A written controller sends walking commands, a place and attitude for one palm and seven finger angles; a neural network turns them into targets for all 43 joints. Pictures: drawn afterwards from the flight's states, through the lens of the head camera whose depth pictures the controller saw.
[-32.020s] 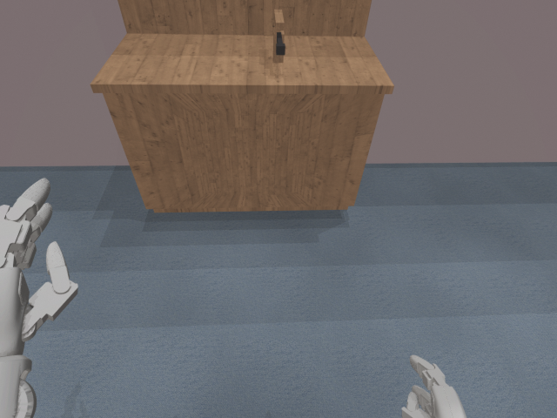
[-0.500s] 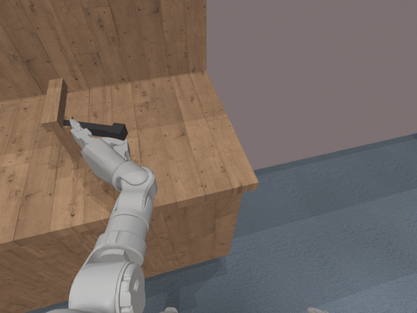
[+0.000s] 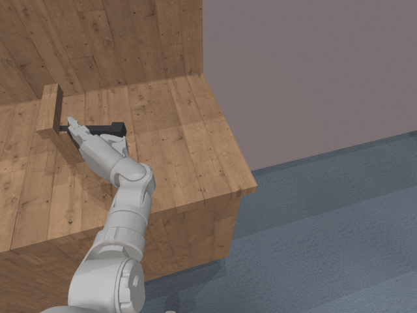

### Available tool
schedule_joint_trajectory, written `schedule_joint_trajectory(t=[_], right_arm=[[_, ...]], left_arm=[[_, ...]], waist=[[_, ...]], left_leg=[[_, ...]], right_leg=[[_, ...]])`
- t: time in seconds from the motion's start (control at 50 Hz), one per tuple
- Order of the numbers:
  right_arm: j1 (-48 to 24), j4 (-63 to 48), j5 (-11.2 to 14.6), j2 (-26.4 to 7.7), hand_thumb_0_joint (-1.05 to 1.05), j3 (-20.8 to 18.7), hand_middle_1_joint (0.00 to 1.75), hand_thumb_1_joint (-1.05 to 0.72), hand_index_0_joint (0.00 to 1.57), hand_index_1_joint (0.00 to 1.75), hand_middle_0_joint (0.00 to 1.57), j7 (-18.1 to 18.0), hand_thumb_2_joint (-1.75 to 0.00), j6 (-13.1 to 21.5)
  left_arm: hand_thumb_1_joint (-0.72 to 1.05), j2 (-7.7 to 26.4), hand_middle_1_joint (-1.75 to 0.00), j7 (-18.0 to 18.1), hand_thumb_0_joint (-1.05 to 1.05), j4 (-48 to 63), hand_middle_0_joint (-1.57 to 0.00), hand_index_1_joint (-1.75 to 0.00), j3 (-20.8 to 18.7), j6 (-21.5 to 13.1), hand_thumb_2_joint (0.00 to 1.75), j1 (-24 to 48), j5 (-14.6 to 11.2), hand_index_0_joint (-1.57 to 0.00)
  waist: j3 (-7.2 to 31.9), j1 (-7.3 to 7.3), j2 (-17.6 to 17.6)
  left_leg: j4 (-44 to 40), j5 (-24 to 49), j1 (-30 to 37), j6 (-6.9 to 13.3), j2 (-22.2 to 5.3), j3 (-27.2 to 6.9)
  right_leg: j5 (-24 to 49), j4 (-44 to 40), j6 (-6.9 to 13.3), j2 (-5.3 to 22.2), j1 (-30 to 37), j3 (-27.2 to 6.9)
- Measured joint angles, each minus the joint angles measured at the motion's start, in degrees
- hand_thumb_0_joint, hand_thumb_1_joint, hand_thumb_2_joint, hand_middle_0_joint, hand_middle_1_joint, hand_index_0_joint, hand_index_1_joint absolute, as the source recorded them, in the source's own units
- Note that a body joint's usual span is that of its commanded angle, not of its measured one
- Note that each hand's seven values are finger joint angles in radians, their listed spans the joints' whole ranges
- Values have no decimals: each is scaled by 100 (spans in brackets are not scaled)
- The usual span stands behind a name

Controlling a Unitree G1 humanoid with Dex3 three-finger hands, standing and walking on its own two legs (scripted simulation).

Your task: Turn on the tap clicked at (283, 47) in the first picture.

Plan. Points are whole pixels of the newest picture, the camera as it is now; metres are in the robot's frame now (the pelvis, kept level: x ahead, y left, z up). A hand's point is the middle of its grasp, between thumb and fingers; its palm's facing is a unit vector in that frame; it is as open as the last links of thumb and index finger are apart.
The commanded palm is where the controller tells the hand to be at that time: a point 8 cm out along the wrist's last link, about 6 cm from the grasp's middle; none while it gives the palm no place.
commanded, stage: lift the hand up off the lever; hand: left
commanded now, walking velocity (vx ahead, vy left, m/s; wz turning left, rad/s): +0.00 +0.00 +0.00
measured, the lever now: (118, 131) +0.47 +0.19 +0.08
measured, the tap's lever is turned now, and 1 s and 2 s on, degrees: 75 75 75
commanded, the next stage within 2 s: none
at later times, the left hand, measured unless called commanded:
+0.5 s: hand (118, 140) +0.43 +0.18 +0.10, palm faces +0.78 -0.62 -0.09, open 7.8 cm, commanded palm +0.37 +0.19 +0.11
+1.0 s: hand (114, 135) +0.41 +0.18 +0.13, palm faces +0.78 -0.62 -0.10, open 7.8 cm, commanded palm +0.36 +0.19 +0.13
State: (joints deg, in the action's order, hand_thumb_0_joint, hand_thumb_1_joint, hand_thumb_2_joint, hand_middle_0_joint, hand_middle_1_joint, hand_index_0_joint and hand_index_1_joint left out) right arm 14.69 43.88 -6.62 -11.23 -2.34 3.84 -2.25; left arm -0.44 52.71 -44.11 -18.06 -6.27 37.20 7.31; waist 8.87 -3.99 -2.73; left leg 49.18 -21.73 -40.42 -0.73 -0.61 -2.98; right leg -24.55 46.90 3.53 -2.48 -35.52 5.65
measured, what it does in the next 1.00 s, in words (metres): stands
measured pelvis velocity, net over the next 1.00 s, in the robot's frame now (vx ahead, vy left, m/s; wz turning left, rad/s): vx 0.00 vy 0.00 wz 0.02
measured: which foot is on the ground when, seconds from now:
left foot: down 0.00-1.00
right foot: down 0.00-1.00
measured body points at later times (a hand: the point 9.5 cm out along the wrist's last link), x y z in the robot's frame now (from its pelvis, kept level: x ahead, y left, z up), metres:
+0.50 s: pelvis +0.01 +0.00 +0.01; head +0.04 +0.00 +0.46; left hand +0.39 +0.21 +0.10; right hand +0.12 -0.24 -0.12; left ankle +0.02 +0.12 -0.70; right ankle -0.02 -0.08 -0.70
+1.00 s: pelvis +0.00 +0.00 +0.02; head +0.01 -0.01 +0.47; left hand +0.37 +0.20 +0.14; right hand +0.15 -0.23 -0.10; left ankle +0.02 +0.12 -0.70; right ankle -0.02 -0.08 -0.70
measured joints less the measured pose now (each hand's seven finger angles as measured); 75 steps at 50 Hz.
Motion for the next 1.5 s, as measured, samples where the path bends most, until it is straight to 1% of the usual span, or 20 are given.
schedule_joint_trajectory(t=[0.22, 0.3, 0.42, 0.56, 0.66, 0.78, 0.88, 0.98, 1.12, 1.2, 1.34, 1.5], right_arm=[[-146, -55, 34, -35, 1, 0, 30, -91, 20, 30, 20, -36, -90, -11], [-201, -85, 52, -33, 1, 2, 30, -91, 20, 30, 20, -50, -90, -36], [-231, -136, 69, -19, 1, -6, 30, -91, 20, 30, 20, -49, -90, -86], [-256, -151, 97, -4, 1, -16, 30, -91, 20, 30, 20, -48, -90, -107], [-299, -130, 119, 12, 1, -10, 30, -91, 20, 30, 20, -69, -90, -109], [-443, -62, 169, 28, 1, 36, 30, -91, 20, 30, 20, -137, -90, -126], [-553, -41, 198, 43, 1, 83, 30, -91, 20, 30, 20, -180, -90, -138], [-575, -43, 217, 35, 1, 96, 30, -91, 20, 30, 20, -191, -90, -134], [-564, 10, 211, 16, 1, 87, 30, -91, 20, 30, 20, -218, -90, -119], [-497, 27, 197, 4, 1, 65, 30, -91, 20, 30, 20, -214, -90, -119], [-377, 46, 221, -14, 1, 53, 30, -91, 20, 30, 20, -207, -90, -167], [-467, 75, 226, -21, 1, 46, 30, -91, 20, 30, 20, -222, -90, -118]], left_arm=[[91, -15, -15, -47, 2, 158, -15, -15, 81, 233, 91, -59, -49, -15], [91, -42, -15, -85, 2, 255, -16, -15, 79, 325, 90, -94, -114, -15], [90, -97, -16, -174, 1, 561, -17, -15, 151, 466, 90, -319, -140, -15], [90, -178, -17, -239, 1, 1036, -20, -15, 281, 700, 90, -638, -247, -15], [90, -270, -16, -209, 1, 1400, -18, -16, 460, 815, 90, -859, -214, -17], [90, -261, -16, -178, 1, 1409, -16, -17, 597, 1007, 90, -747, -233, -18], [90, -219, -15, -148, 1, 1213, -16, -16, 549, 1114, 90, -521, -259, -17], [90, -194, -15, -140, 1, 1087, -15, -16, 581, 1150, 90, -398, -243, -16], [90, -192, -15, -92, 1, 903, -15, -15, 488, 1168, 90, -209, -248, -15], [90, -203, -15, -75, 1, 969, -15, -15, 493, 1163, 90, -194, -225, -15], [90, -238, -15, -100, 1, 1233, -15, -15, 517, 1339, 90, -385, -290, -15], [90, -294, -15, -94, 1, 1525, -15, -15, 617, 1479, 90, -507, -303, -15]], waist=[[-23, 49, 25], [-45, 73, 39], [-44, 109, 45], [-82, 159, 32], [-119, 211, 32], [-173, 261, 35], [-183, 279, 51], [-184, 293, 51], [-223, 262, 46], [-220, 256, 33], [-225, 267, 15], [-270, 315, 12]], left_leg=[[-182, 31, 233, 2, 15, -8], [-250, 45, 318, 4, 20, -8], [-322, 39, 453, 3, 17, 4], [-396, 31, 641, 7, 14, 18], [-453, 44, 787, 10, 22, 16], [-572, 134, 938, 7, 48, -18], [-704, 240, 1010, 1, 57, -31], [-779, 310, 1043, -7, 57, -44], [-831, 364, 1047, -16, 40, -41], [-843, 366, 1051, -18, 32, -14], [-975, 390, 1233, -20, 24, 30], [-1062, 417, 1376, -35, 19, 24]], right_leg=[[33, -194, -7, 9, 242, 2], [47, -264, -11, 13, 329, 1], [52, -347, -13, 8, 465, -14], [62, -443, -22, 4, 658, -31], [76, -504, -28, 11, 809, -30], [140, -608, -25, 32, 967, 5], [224, -709, -18, 40, 1028, 18], [283, -772, -7, 39, 1060, 32], [340, -820, 5, 23, 1056, 28], [343, -813, 6, 18, 1042, 1], [366, -913, 8, 12, 1194, -46], [387, -992, 22, 5, 1333, -42]])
